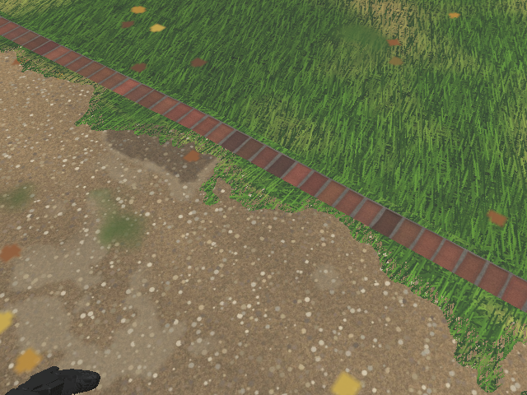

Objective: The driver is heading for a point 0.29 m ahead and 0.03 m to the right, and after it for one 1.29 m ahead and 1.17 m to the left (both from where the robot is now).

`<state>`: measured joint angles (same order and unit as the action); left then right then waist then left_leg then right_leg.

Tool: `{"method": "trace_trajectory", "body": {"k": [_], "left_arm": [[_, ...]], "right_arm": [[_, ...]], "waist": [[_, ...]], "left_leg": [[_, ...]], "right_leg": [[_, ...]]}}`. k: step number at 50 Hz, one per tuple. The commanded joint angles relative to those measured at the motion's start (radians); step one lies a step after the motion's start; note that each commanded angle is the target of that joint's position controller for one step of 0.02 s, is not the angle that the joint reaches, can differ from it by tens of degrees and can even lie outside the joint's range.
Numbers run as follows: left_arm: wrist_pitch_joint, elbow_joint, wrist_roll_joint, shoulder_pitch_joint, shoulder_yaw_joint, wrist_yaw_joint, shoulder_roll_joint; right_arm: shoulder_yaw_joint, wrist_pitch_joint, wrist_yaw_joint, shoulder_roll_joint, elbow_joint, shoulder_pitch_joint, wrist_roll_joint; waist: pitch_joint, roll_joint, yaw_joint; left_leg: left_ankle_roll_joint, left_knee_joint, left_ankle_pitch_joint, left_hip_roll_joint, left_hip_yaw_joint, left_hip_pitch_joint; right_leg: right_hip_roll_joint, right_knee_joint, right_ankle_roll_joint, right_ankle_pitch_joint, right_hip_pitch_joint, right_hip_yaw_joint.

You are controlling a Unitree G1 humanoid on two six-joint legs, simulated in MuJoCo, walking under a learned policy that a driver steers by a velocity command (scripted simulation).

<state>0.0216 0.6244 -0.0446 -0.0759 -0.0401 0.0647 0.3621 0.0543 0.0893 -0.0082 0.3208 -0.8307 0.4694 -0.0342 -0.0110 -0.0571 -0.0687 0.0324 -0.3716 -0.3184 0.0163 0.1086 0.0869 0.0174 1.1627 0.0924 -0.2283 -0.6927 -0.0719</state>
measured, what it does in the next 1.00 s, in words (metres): walks ahead, turning left: right foot, then left foot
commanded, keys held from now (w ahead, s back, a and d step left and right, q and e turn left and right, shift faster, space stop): w+shift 0.06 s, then shift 0.24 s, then q+shift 0.70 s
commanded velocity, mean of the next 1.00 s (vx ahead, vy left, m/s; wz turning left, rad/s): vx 0.29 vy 0.00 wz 0.37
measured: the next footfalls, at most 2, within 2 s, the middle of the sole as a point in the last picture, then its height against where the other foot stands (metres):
right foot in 0.18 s outside the picture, level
left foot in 0.68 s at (222, 370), level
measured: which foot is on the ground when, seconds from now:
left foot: down 0.00-0.18, up 0.20-0.66, down 0.68-1.00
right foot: up 0.00-0.16, down 0.18-0.70, up 0.72-1.00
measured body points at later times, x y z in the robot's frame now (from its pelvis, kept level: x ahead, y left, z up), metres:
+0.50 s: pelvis +0.35 -0.03 +0.01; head +0.39 -0.04 +0.46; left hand +0.45 +0.24 -0.10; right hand +0.50 -0.30 -0.10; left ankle +0.48 +0.13 -0.67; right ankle +0.33 -0.08 -0.74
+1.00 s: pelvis +0.50 -0.03 +0.00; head +0.55 -0.01 +0.44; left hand +0.58 +0.29 -0.10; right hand +0.76 -0.24 -0.08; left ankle +0.53 +0.08 -0.74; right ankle +0.62 -0.16 -0.71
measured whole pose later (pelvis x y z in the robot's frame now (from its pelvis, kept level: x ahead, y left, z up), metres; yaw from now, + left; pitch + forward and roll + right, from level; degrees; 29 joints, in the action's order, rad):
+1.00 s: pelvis +0.50 -0.03 +0.00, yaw +26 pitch +4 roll -1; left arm 0.00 0.72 0.01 -0.02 -0.05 -0.02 0.27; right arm 0.10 -0.06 0.04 0.33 -0.57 0.19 0.02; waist 0.05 0.01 -0.03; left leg -0.03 -0.49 -0.11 -0.14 -0.23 0.42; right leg 0.06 0.73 -0.07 -0.31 -0.50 -0.19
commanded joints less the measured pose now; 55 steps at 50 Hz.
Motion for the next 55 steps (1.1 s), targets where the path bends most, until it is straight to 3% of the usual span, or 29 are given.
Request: {"method": "trace_trajectory", "body": {"k": [1,4,6,8,9,10,11,12,13,14,15,19,24,28,31,33,34,35,36,37,38,39,40,42,45,50,53,54,55], "left_arm": [[0.010,-0.114,0.002,0.084,0.027,0.020,-0.005],[0.021,-0.119,0.005,0.160,0.042,0.036,-0.024],[0.033,-0.088,-0.011,0.109,0.040,0.020,-0.020],[0.048,0.024,-0.022,-0.206,0.020,-0.005,0.014],[0.051,0.075,-0.040,-0.331,0.000,-0.023,0.068],[0.040,0.049,0.079,-0.303,-0.040,-0.055,0.210],[0.039,0.024,0.047,-0.302,-0.038,-0.056,0.191],[0.040,0.018,0.038,-0.243,-0.036,-0.047,0.138],[0.051,0.029,0.053,-0.177,-0.028,-0.039,0.105],[0.061,0.035,0.060,-0.123,-0.021,-0.037,0.076],[0.067,0.041,0.057,-0.095,-0.014,-0.035,0.043],[0.084,0.095,0.029,-0.074,-0.010,-0.042,-0.006],[0.052,0.105,0.030,-0.022,-0.017,-0.096,0.016],[0.014,0.123,0.039,-0.050,-0.030,-0.119,0.052],[-0.021,0.107,0.049,-0.031,-0.043,-0.131,0.073],[-0.036,0.089,0.055,-0.011,-0.048,-0.141,0.073],[-0.037,0.078,0.057,0.001,-0.047,-0.140,0.070],[-0.027,0.048,0.014,-0.044,-0.030,-0.123,0.006],[-0.014,0.018,0.009,-0.087,-0.017,-0.100,-0.009],[0.001,0.039,0.029,-0.073,-0.030,-0.078,0.056],[0.004,0.021,0.044,-0.011,-0.034,-0.071,0.063],[-0.001,0.027,0.034,0.009,-0.032,-0.076,0.039],[-0.008,0.022,0.028,0.018,-0.034,-0.083,0.035],[-0.016,0.028,0.040,0.020,-0.027,-0.080,-0.005],[-0.012,0.047,0.052,0.012,-0.022,-0.087,-0.030],[-0.005,0.055,0.057,0.023,-0.039,-0.082,-0.001],[0.011,0.083,0.058,-0.059,-0.063,-0.074,0.029],[0.008,0.084,0.045,-0.085,-0.081,-0.079,0.087],[-0.006,0.080,0.011,-0.054,-0.090,-0.086,0.150]], "right_arm": [[0.009,0.035,-0.010,0.096,0.055,-0.088,0.007],[0.010,0.032,-0.011,0.121,0.017,-0.042,0.014],[0.014,0.026,-0.005,0.165,-0.013,0.001,0.021],[0.016,0.008,0.012,0.198,-0.023,-0.018,0.033],[0.010,0.007,0.016,0.174,-0.010,-0.014,0.043],[-0.014,0.017,0.023,0.070,0.048,0.025,0.005],[-0.023,0.031,0.014,0.088,0.021,0.139,0.064],[-0.004,0.034,0.021,0.152,0.027,0.039,0.079],[-0.006,0.032,0.028,0.135,0.064,-0.053,0.081],[-0.007,0.027,0.042,0.113,0.059,-0.096,0.064],[-0.001,0.017,0.046,0.107,0.058,-0.102,0.056],[-0.001,-0.030,0.037,0.023,0.041,-0.064,0.066],[0.010,-0.035,0.017,0.032,0.116,-0.227,0.055],[0.013,-0.044,-0.025,0.032,0.179,-0.310,0.051],[0.029,-0.048,-0.055,0.061,0.216,-0.297,0.047],[0.046,-0.044,-0.055,0.084,0.203,-0.183,0.049],[0.067,-0.037,-0.040,0.122,0.180,-0.056,0.043],[0.095,-0.038,-0.014,0.240,0.196,-0.050,0.039],[0.095,-0.040,-0.007,0.272,0.244,-0.084,-0.006],[0.088,-0.047,-0.006,0.217,0.283,-0.152,0.004],[0.077,-0.055,0.001,0.172,0.301,-0.219,0.029],[0.069,-0.069,0.009,0.143,0.310,-0.259,0.054],[0.066,-0.082,0.019,0.128,0.322,-0.290,0.065],[0.072,-0.103,0.031,0.129,0.339,-0.312,0.050],[0.090,-0.119,0.053,0.162,0.334,-0.279,0.047],[0.098,-0.142,0.059,0.160,0.351,-0.299,0.050],[0.092,-0.150,0.055,0.140,0.367,-0.338,0.059],[0.076,-0.152,0.051,0.089,0.366,-0.294,0.055],[0.068,-0.145,0.045,0.057,0.392,-0.278,0.061]], "waist": [[0.112,0.144,0.081],[0.159,0.097,0.060],[0.101,0.128,0.084],[-0.079,0.169,0.236],[-0.161,0.162,0.280],[-0.292,-0.158,0.167],[-0.591,-0.186,0.170],[-0.518,0.013,0.182],[-0.324,0.056,0.140],[-0.198,0.132,0.098],[-0.130,0.128,0.066],[-0.083,0.032,0.009],[-0.038,-0.009,0.042],[-0.034,0.007,0.084],[-0.034,0.002,0.072],[-0.076,-0.003,0.020],[-0.124,0.053,-0.052],[-0.166,0.298,0.003],[-0.347,0.401,0.041],[-0.381,0.223,0.013],[-0.267,0.126,0.032],[-0.164,0.023,0.063],[-0.125,0.024,0.082],[-0.094,0.080,0.099],[-0.153,0.146,0.082],[-0.148,0.242,0.054],[-0.131,0.251,0.092],[-0.159,0.129,0.074],[-0.120,-0.196,0.024]], "left_leg": [[-0.142,0.298,0.260,0.216,-0.121,0.069],[-0.137,0.371,0.512,0.206,-0.012,0.088],[-0.126,0.218,1.042,0.204,0.030,-0.038],[-0.088,-0.193,1.210,0.184,0.058,-0.045],[-0.070,-0.464,0.970,0.140,0.053,0.084],[-0.027,-0.814,-0.207,0.028,-0.022,0.378],[-0.022,-1.109,-0.340,-0.069,-0.284,0.552],[-0.016,-1.088,-0.264,-0.014,-0.316,0.535],[-0.004,-1.009,-0.206,0.029,-0.243,0.561],[0.014,-0.956,-0.159,0.069,-0.203,0.557],[0.023,-0.918,-0.121,0.083,-0.193,0.522],[0.026,-0.766,0.007,0.092,-0.202,0.415],[0.020,-0.488,0.334,0.060,-0.117,0.435],[-0.009,-0.341,0.354,0.060,-0.086,0.491],[-0.055,-0.301,0.197,0.027,-0.040,0.491],[-0.106,-0.215,0.176,-0.036,-0.009,0.349],[-0.161,-0.095,0.368,-0.044,-0.074,0.157],[-0.267,-0.129,0.916,0.145,-0.370,-0.062],[-0.500,-0.042,0.855,0.334,-0.845,-0.294],[-0.454,-0.010,0.681,0.316,-0.792,-0.270],[-0.398,0.003,0.575,0.262,-0.686,-0.153],[-0.344,0.021,0.482,0.209,-0.603,-0.024],[-0.315,0.032,0.415,0.175,-0.563,0.073],[-0.271,0.040,0.379,0.088,-0.505,0.177],[-0.252,0.017,0.393,0.074,-0.525,0.166],[-0.195,0.004,0.183,0.050,-0.610,0.188],[-0.144,-0.068,0.096,-0.003,-0.631,0.254],[-0.102,-0.218,-0.153,-0.075,-0.553,0.357],[-0.047,-0.479,-0.303,-0.217,-0.313,0.538]], "right_leg": [[-0.042,-0.231,-0.007,0.134,-0.044,0.001],[-0.014,-0.447,0.026,0.211,0.153,0.125],[0.065,-0.522,0.048,0.175,0.269,0.186],[0.097,-0.642,0.078,0.249,0.604,0.157],[0.018,-0.654,0.086,0.341,0.813,0.080],[-0.254,-0.522,0.073,0.922,1.119,-0.275],[-0.443,-0.593,0.273,0.871,1.325,-0.635],[-0.389,-0.654,0.278,0.910,1.170,-0.507],[-0.340,-0.697,0.267,0.892,0.988,-0.371],[-0.297,-0.738,0.232,0.863,0.817,-0.307],[-0.265,-0.780,0.224,0.869,0.688,-0.257],[-0.230,-0.884,0.162,0.902,0.478,-0.045],[-0.156,-0.907,0.079,0.765,0.473,0.155],[-0.216,-0.848,0.066,0.704,0.626,0.171],[-0.254,-0.717,0.057,0.794,0.687,0.181],[-0.228,-0.518,0.020,0.921,0.662,0.213],[-0.164,-0.306,-0.026,0.821,0.556,0.232],[-0.014,-0.022,-0.098,0.049,0.281,0.238],[0.173,0.278,-0.147,-0.437,-0.003,0.036],[0.088,0.305,-0.124,-0.374,-0.011,-0.116],[0.063,0.261,-0.119,-0.299,-0.026,-0.105],[0.030,0.170,-0.125,-0.254,-0.029,-0.088],[0.011,0.063,-0.129,-0.223,0.011,-0.082],[0.038,-0.146,-0.149,-0.187,0.117,-0.043],[0.067,-0.321,-0.174,-0.129,0.197,-0.052],[0.077,-0.502,-0.159,-0.051,0.288,-0.069],[0.034,-0.762,-0.119,0.063,0.464,-0.061],[-0.143,-0.832,-0.051,0.044,0.596,-0.199],[-0.342,-0.910,0.097,0.077,0.601,-0.466]]}}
